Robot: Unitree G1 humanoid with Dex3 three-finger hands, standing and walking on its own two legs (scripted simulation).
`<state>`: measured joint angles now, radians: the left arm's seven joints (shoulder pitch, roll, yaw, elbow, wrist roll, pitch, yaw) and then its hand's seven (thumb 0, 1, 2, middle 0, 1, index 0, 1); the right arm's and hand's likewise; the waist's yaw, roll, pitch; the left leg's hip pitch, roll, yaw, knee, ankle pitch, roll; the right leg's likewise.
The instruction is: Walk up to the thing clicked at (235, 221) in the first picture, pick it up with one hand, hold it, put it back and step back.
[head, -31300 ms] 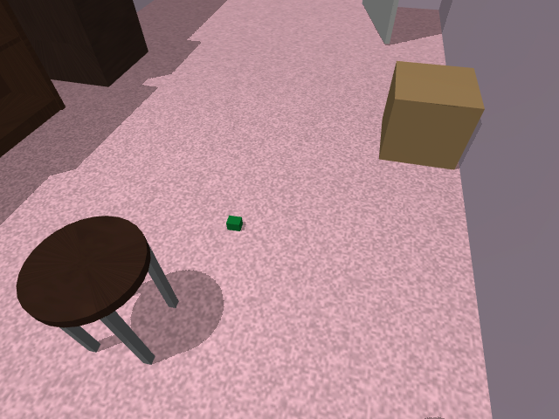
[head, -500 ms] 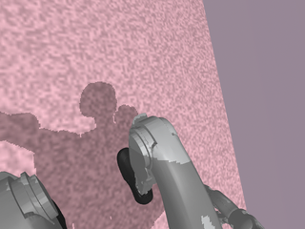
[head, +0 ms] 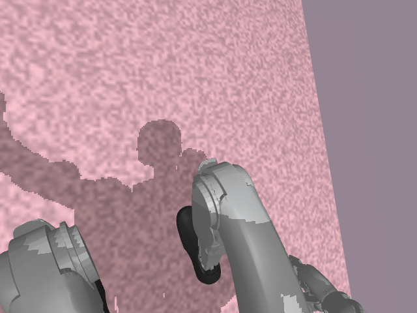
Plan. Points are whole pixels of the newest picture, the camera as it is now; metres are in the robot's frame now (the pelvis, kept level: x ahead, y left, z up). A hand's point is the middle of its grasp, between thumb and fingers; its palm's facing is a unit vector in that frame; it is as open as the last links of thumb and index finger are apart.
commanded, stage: settle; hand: left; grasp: from above
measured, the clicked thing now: out of the picture +0.50 +0.35 -0.25
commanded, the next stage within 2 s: lift in 0.40 s
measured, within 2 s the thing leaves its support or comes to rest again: neither
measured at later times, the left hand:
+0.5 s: hand out of the picture +0.48 +0.34 -0.12, palm faces -0.46 -0.02 -0.89, open 5.7 cm
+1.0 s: hand out of the picture +0.42 +0.34 -0.04, palm faces -0.50 -0.07 -0.86, open 5.7 cm
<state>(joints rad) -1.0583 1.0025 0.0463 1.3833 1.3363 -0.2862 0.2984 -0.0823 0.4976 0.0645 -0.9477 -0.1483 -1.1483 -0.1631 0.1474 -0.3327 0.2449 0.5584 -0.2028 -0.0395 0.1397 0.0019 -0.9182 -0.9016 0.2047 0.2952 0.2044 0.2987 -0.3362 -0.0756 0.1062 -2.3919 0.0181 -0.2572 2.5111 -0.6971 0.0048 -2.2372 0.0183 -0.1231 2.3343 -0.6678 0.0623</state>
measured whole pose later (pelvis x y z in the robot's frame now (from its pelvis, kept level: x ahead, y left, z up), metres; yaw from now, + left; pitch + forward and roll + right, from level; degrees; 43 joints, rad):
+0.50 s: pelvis -0.01 +0.00 +0.02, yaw +4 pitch +33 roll -13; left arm -1.10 0.90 -0.02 1.31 1.29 -0.30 0.14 -0.08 0.50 0.07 -0.94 -0.16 -1.15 -0.18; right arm 0.16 -0.31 0.17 0.57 -0.14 0.08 0.10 0.00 -0.92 -0.90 0.20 0.30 0.20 0.30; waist -0.30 -0.01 0.01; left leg -2.37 0.01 -0.18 2.41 -0.64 0.02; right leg -2.22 -0.01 -0.07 2.27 -0.64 0.06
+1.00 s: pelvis -0.02 +0.00 +0.07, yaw +7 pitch +35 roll -10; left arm -0.87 0.80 0.01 1.01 1.13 -0.35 -0.05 -0.07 0.52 0.07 -0.90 -0.20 -1.13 -0.21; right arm 0.19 -0.28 0.06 0.60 -0.07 0.13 0.05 0.00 -0.92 -0.91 0.20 0.30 0.20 0.30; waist -0.20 0.04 -0.09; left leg -2.22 0.02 -0.12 2.23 -0.63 0.03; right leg -2.11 -0.03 -0.03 2.13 -0.64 0.06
